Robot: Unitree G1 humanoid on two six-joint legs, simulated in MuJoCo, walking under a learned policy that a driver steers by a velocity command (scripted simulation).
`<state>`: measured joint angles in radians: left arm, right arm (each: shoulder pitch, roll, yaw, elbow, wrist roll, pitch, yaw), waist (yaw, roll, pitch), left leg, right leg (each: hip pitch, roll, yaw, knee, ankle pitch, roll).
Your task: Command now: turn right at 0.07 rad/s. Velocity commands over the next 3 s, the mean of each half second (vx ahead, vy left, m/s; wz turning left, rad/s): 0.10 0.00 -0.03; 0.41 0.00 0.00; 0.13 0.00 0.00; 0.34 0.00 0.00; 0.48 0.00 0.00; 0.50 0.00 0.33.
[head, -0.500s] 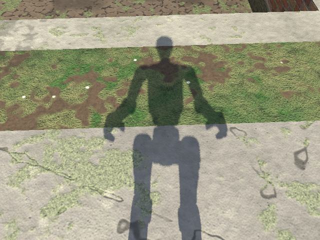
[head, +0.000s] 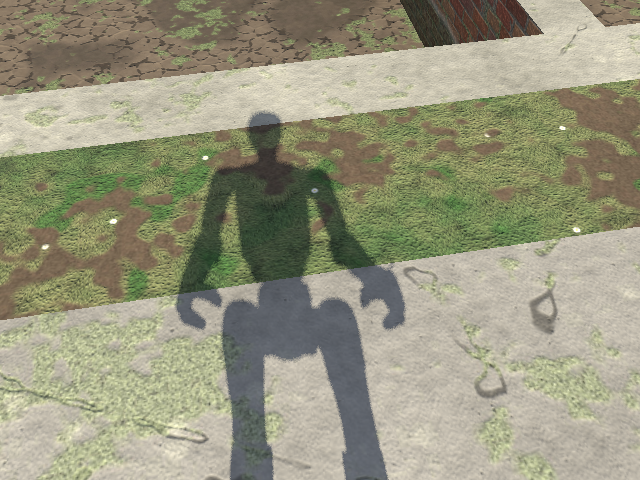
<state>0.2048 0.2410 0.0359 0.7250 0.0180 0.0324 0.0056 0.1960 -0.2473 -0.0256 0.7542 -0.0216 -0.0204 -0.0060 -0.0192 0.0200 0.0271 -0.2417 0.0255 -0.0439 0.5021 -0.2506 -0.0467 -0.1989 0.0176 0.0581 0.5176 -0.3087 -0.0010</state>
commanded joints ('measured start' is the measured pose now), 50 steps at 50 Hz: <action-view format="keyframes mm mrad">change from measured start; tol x32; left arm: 1 -21 125 26 -56 0 -35 4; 45 -324 85 14 -146 -45 -139 -64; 50 190 282 77 -11 14 -134 -32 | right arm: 1 -25 -117 -33 -57 4 -7 -13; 50 287 -122 -19 77 -10 -40 -17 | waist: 1 2 -115 -14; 44 -65 64 118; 50 146 -118 -358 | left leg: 1 36 16 -6 -30 106 8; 20 -336 36 11 279 -287 99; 24 208 -47 96 -12 73 97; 27 382 377 -695 -338 -325 342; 43 250 188 -41 -394 341 226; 48 359 174 1 -35 968 156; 50 -79 16 41 532 389 67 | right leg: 1 -57 -94 106 -134 115 -45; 12 -33 -70 87 -116 183 -49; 17 -42 -236 377 -317 -510 -202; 24 -159 -151 165 -167 -84 -141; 28 -631 -39 72 632 -179 -45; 36 -574 -109 -54 380 205 1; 46 -390 -30 -85 -18 321 -61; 50 528 -265 183 72 818 -242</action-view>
